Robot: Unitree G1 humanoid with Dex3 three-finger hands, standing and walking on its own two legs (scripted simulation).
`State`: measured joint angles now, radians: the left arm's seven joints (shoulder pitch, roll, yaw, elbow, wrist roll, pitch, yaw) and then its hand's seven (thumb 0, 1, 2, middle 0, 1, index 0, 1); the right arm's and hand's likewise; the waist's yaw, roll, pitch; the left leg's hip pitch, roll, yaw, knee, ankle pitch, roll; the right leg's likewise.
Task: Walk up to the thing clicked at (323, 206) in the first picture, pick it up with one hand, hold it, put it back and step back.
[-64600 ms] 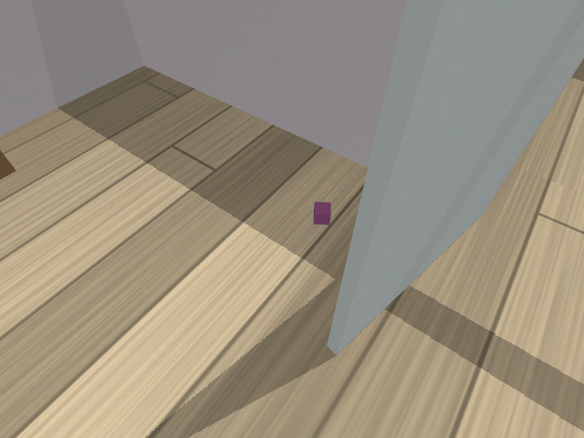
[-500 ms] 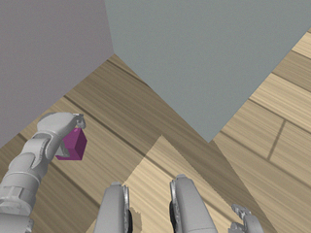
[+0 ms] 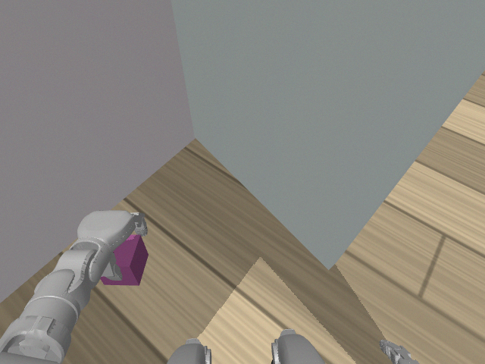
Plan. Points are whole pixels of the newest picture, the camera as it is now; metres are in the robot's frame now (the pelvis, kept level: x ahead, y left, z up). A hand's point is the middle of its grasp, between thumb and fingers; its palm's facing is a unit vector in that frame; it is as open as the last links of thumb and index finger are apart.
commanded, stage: lift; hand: left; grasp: from above
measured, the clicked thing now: (122, 259) +0.34 +0.23 -0.12
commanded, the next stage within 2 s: hold in 0.08 s
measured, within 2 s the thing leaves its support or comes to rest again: neither
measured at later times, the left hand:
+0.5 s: hand (102, 238) +0.33 +0.23 -0.01, palm faces -0.49 +0.00 -0.87, open 10.0 cm
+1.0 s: hand (105, 241) +0.32 +0.21 +0.01, palm faces -0.47 +0.02 -0.88, open 9.9 cm
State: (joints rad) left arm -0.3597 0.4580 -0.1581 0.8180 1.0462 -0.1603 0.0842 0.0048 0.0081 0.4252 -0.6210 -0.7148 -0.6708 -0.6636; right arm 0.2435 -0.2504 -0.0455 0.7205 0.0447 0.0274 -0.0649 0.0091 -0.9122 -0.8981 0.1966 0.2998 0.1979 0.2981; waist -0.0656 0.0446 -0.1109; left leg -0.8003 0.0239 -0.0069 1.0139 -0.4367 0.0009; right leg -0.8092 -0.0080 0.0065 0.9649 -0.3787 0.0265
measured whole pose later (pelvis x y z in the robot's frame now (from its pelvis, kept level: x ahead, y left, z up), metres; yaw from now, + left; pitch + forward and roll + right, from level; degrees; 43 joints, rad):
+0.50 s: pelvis +0.02 +0.00 +0.03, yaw +0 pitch +8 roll -1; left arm -0.28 0.48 -0.16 0.68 1.02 -0.21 -0.06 0.01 0.06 0.37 -0.62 -0.66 -0.68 -0.60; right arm 0.22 -0.25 -0.04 0.69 0.04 0.06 -0.08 0.01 -0.90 -0.89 0.20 0.30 0.20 0.30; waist -0.03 0.05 -0.08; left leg -0.56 0.02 0.01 0.80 -0.38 0.01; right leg -0.57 -0.01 0.02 0.76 -0.33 0.03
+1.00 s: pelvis +0.02 +0.00 +0.04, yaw +0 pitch +5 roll +0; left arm -0.24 0.47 -0.17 0.60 1.00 -0.20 -0.09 0.00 0.07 0.35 -0.65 -0.60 -0.70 -0.54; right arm 0.20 -0.26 -0.03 0.67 0.05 0.08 -0.10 0.01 -0.90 -0.89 0.20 0.30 0.20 0.30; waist -0.02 0.05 -0.06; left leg -0.46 0.01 0.02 0.72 -0.34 0.00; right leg -0.50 -0.02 0.03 0.71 -0.30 0.02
